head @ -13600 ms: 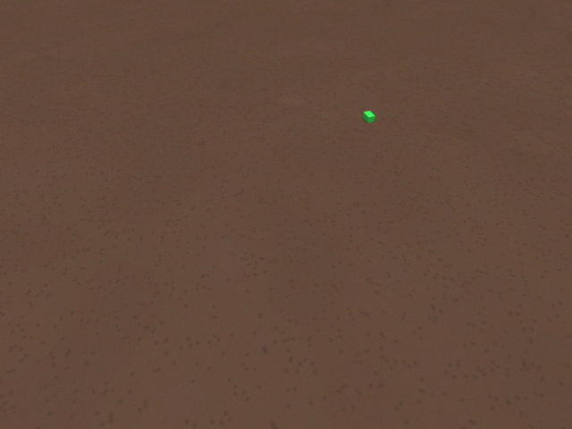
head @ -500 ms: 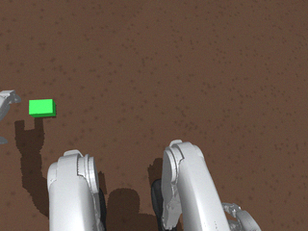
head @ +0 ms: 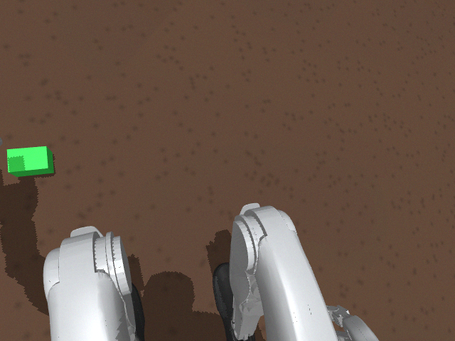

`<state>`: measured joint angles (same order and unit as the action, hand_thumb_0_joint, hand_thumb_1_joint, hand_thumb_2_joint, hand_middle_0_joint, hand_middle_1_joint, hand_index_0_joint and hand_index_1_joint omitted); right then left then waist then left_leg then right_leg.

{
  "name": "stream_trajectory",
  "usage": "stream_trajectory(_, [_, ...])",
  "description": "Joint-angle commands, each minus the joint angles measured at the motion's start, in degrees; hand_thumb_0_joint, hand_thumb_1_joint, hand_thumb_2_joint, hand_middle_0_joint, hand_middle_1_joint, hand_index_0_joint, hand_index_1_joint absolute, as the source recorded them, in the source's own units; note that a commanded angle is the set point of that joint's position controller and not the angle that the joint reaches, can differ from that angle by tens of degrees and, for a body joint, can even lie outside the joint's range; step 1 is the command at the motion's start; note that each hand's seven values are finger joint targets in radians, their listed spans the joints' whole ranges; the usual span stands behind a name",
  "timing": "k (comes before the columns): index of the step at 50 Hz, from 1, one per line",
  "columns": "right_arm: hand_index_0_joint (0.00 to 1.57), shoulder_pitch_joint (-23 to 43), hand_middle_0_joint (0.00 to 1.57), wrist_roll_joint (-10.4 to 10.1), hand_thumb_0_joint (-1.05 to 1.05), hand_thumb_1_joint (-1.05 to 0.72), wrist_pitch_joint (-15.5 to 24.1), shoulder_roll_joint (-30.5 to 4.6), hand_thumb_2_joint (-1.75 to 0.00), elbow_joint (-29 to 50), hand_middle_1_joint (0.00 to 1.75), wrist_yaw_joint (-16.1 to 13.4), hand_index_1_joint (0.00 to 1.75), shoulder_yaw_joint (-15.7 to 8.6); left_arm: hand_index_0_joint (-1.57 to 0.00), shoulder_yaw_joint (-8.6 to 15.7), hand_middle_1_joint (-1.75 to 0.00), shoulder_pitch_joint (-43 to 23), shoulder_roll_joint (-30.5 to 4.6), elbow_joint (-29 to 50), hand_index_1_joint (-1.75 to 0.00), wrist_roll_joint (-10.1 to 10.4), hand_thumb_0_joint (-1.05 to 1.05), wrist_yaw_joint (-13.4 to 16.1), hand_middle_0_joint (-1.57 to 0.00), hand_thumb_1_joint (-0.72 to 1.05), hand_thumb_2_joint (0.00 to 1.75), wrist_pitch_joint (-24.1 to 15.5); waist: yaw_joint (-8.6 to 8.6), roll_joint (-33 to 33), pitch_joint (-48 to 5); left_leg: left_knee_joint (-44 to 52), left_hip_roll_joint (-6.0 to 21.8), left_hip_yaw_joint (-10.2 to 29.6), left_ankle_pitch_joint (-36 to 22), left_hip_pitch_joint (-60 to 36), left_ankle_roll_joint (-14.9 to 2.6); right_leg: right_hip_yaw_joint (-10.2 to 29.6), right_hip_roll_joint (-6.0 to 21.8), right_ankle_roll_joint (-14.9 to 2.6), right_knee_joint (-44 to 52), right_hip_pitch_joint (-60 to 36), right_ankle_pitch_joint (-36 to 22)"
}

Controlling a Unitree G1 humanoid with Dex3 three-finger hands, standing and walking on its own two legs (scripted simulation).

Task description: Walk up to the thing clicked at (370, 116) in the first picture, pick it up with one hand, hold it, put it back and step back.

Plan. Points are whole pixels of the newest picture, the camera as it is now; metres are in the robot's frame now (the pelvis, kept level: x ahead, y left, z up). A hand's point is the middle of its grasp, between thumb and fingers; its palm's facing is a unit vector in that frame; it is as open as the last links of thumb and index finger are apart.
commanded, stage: rise first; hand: left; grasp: from above
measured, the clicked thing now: (31, 161) +0.47 +0.33 -0.30
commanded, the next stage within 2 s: none
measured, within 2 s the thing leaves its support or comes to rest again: neither
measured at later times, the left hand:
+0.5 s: hand out of the picture +0.41 +0.37 -0.18, palm faces -0.44 -0.10 -0.89, open 12.1 cm
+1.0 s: hand out of the picture +0.42 +0.37 -0.19, palm faces -0.46 -0.09 -0.88, open 12.4 cm
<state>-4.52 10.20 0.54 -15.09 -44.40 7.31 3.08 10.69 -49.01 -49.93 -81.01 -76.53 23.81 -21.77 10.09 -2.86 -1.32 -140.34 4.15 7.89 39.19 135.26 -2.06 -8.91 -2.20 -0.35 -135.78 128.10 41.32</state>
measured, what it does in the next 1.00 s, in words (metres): stands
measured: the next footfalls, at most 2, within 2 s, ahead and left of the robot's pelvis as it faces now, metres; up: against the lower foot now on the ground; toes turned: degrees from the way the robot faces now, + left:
none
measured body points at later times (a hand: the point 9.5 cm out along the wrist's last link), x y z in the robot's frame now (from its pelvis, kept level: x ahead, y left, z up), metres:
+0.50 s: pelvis +0.00 +0.00 -0.01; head +0.24 +0.10 +0.36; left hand +0.43 +0.37 -0.13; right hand +0.09 -0.27 -0.11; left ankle +0.07 +0.12 -0.29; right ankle +0.09 -0.11 -0.29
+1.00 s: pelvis +0.00 +0.00 -0.01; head +0.25 +0.10 +0.36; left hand +0.44 +0.37 -0.14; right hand +0.08 -0.27 -0.10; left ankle +0.07 +0.12 -0.29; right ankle +0.09 -0.11 -0.29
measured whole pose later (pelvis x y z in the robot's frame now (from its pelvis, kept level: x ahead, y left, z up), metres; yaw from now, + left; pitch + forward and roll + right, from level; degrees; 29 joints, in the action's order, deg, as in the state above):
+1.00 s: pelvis +0.00 +0.00 -0.01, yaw -1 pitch +32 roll -11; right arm -4.9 10.9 1.9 -15.5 -42.8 8.4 6.7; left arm 9.8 -51.8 -53.2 -83.3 -75.6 22.8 -21.1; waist 12.2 -3.4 0.9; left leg -142.2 3.9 9.5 39.6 136.0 -2.1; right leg -10.2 -2.6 0.1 -136.4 128.0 41.4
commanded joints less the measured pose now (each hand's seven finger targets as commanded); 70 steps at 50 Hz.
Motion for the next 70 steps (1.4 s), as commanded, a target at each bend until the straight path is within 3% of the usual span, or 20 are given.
stream_trajectory(1, [0.20,-10.62,0.20,0.26,0.00,-0.91,0.50,-14.75,-0.90,1.35,0.30,-0.24,0.30,-4.08,-0.42,2.07,-0.66,-14.06,-16.88,8.01,-0.65,2.01,0.00,1.82,-0.41,-0.14,0.66,0.14,-1.29,18.58,-38.26,13.57,-2.19,-2.28,-12.05,-33.75,0.23,-1.41,-2.02,-1.62,13.35,-14.34,-13.80])
stream_trajectory(7, [0.20,-11.59,0.20,0.48,0.00,-0.91,0.32,-15.08,-0.90,0.64,0.30,-0.04,0.30,-3.80,-0.41,3.12,-0.69,-13.10,-18.71,7.34,-0.67,2.16,0.00,1.44,-0.39,-0.14,0.67,0.00,-1.19,18.59,-39.72,11.69,-1.90,-2.66,-15.92,-33.87,-0.03,-1.19,-2.33,-1.19,13.53,-16.77,-17.52])
stream_trajectory(10, [0.20,-10.76,0.20,0.59,0.00,-0.91,0.53,-14.80,-0.90,1.19,0.30,0.20,0.30,-3.32,-0.40,1.89,-0.70,-13.45,-17.51,6.94,-0.69,2.39,0.00,1.28,-0.39,-0.15,0.67,-0.15,-0.60,18.05,-37.83,11.51,-2.00,-2.69,-14.31,-32.09,-0.17,-1.04,-2.33,-1.17,13.56,-16.78,-16.30])
stream_trajectory(11, [0.20,-11.02,0.20,0.59,0.00,-0.91,0.61,-15.10,-0.90,1.33,0.30,0.28,0.30,-3.48,-0.37,2.34,-0.67,-13.94,-17.84,6.76,-0.69,2.78,0.00,1.34,-0.39,-0.23,0.74,-0.25,-0.33,17.73,-37.39,11.68,-1.91,-2.44,-13.58,-32.05,-0.12,-1.27,-2.26,-1.23,13.56,-16.16,-15.56])
stream_trajectory(14, [0.20,-10.42,0.20,0.53,0.00,-0.91,0.82,-15.31,-0.90,1.45,0.30,0.17,0.30,-3.38,-0.38,2.09,-0.72,-15.87,-17.62,7.50,-0.71,2.82,0.00,1.64,-0.37,-0.18,0.69,-0.54,-0.15,19.30,-37.29,12.31,-1.75,-1.74,-11.52,-33.26,0.21,-1.81,-2.25,-1.53,13.05,-13.98,-13.34])
stream_trajectory(24, [0.20,-10.10,0.20,0.84,0.00,-0.91,1.20,-15.58,-0.90,1.61,0.30,0.20,0.30,-2.14,-0.35,0.72,-0.75,-16.64,-17.31,4.18,-0.74,0.82,0.00,3.11,-0.34,-0.22,0.74,0.10,1.06,20.83,-35.80,12.79,-1.78,-1.25,-10.28,-32.63,0.59,-2.58,-2.52,-1.77,12.30,-12.39,-12.84])
stream_trajectory(26, [0.20,-10.42,0.20,0.59,0.00,-0.91,1.37,-15.34,-0.90,1.80,0.30,0.20,0.30,-1.93,-0.35,0.65,-0.75,-15.99,-17.82,3.60,-0.74,0.71,0.00,3.21,-0.35,-0.22,0.73,0.64,0.60,20.60,-35.48,12.58,-1.90,-1.69,-10.92,-32.18,0.52,-2.18,-2.46,-1.79,12.52,-13.23,-13.51])
stream_trajectory(28, [0.20,-10.69,0.20,0.61,0.00,-0.91,1.55,-15.55,-0.90,1.74,0.30,0.26,0.30,-1.70,-0.34,0.63,-0.76,-18.58,-18.38,4.83,-0.76,1.04,0.00,3.39,-0.34,-0.23,0.74,0.76,1.33,20.45,-36.10,12.48,-1.84,-1.58,-10.87,-31.98,0.44,-2.33,-2.50,-1.67,12.67,-13.44,-13.79])
stream_trajectory(31, [0.20,-10.53,0.20,0.58,0.00,-0.91,1.91,-15.70,-0.90,1.94,0.30,0.25,0.30,-1.50,-0.35,0.69,-0.77,-17.33,-18.42,2.54,-0.76,1.56,0.00,3.13,-0.34,-0.23,0.73,1.39,1.49,20.12,-34.80,12.37,-1.77,-1.34,-10.65,-31.77,0.40,-2.29,-2.34,-1.55,12.37,-12.96,-13.61])
stream_trajectory(38, [0.20,-10.66,0.20,0.58,0.00,-0.91,2.10,-15.91,-0.91,2.27,0.30,0.42,0.30,-1.48,-0.34,1.67,-0.78,-16.60,-20.04,5.25,-0.77,1.99,0.00,1.80,-0.33,-0.24,0.74,1.69,0.58,22.45,-37.82,12.22,-1.66,-1.00,-12.89,-34.60,0.60,-2.42,-2.36,-1.60,11.79,-14.01,-14.98])
stream_trajectory(39, [0.20,-10.73,0.20,0.57,0.00,-0.91,2.04,-16.16,-0.90,2.29,0.30,0.44,0.30,-1.42,-0.34,1.46,-0.78,-17.78,-20.03,5.22,-0.77,2.30,0.00,1.55,-0.33,-0.23,0.73,1.35,1.50,21.99,-37.08,12.36,-1.65,-0.66,-12.19,-33.63,0.62,-2.76,-2.35,-1.58,11.53,-13.58,-14.61])
stream_trajectory(44, [0.20,-10.94,0.20,0.67,0.00,-0.91,1.69,-15.68,-0.90,2.26,0.30,0.52,0.30,-1.05,-0.34,0.88,-0.76,-17.07,-19.37,5.50,-0.76,2.56,0.00,0.95,-0.34,-0.24,0.74,0.66,1.32,21.01,-36.31,11.65,-1.75,-1.53,-12.02,-31.63,0.31,-2.33,-2.69,-1.36,12.93,-15.29,-14.89])
stream_trajectory(45, [0.20,-11.15,0.20,0.67,0.00,-0.91,1.66,-15.90,-0.90,2.37,0.30,0.52,0.30,-1.10,-0.34,0.90,-0.78,-16.79,-19.09,3.83,-0.77,2.87,0.00,0.89,-0.33,-0.23,0.74,0.54,2.03,19.03,-35.61,11.46,-1.79,-1.27,-11.17,-30.43,0.18,-2.53,-2.64,-1.26,13.06,-15.19,-14.19])
stream_trajectory(56, [0.20,-10.85,0.20,0.36,0.00,-0.91,1.55,-16.01,-0.91,2.42,0.30,0.68,0.30,-1.12,-0.32,1.96,-0.79,-17.75,-20.75,7.11,-0.79,1.48,0.00,2.01,-0.31,-0.27,0.77,0.16,0.63,24.38,-38.58,12.46,-1.57,-0.80,-14.82,-35.43,0.86,-2.87,-2.69,-1.64,11.54,-14.29,-16.47])
stream_trajectory(60, [0.20,-10.79,0.20,0.30,0.00,-0.91,1.62,-15.65,-0.90,2.33,0.30,0.67,0.30,-1.09,-0.31,0.74,-0.80,-17.69,-18.43,4.90,-0.80,2.04,0.00,2.10,-0.30,-0.28,0.77,1.32,1.29,21.78,-35.79,12.66,-1.74,-1.32,-12.44,-32.88,0.47,-2.55,-2.62,-1.54,12.70,-13.71,-15.00])
stream_trajectory(64, [0.20,-10.91,0.20,0.05,0.00,-0.91,1.74,-15.89,-0.90,2.44,0.30,0.42,0.30,-1.14,-0.30,0.59,-0.80,-18.36,-19.54,5.46,-0.80,1.77,0.00,1.36,-0.30,-0.29,0.79,2.07,1.06,21.62,-36.14,12.86,-1.85,-1.41,-11.33,-32.27,0.48,-2.36,-2.52,-1.57,12.93,-14.45,-14.28])
stream_trajectory(68, [0.20,-11.30,0.20,-0.02,0.00,-0.91,1.68,-15.63,-0.90,2.70,0.30,0.36,0.30,-0.88,-0.30,-0.70,-0.82,-18.90,-18.31,3.94,-0.81,2.77,0.00,0.36,-0.29,-0.27,0.78,2.29,2.59,17.95,-35.52,11.94,-1.91,-1.57,-10.50,-29.07,0.00,-2.07,-2.71,-1.07,13.99,-16.47,-14.30])
stream_trajectory(70, [0.20,-11.01,0.20,-0.23,0.00,-0.91,1.65,-15.57,-0.90,2.67,0.30,0.27,0.30,-0.69,-0.31,-0.52,-0.83,-17.93,-19.00,2.80,-0.81,2.85,0.00,-0.19,-0.29,-0.27,0.77,2.11,1.96,17.75,-34.95,12.33,-2.04,-1.55,-9.93,-28.79,0.04,-2.04,-2.69,-1.21,13.86,-16.23,-13.57])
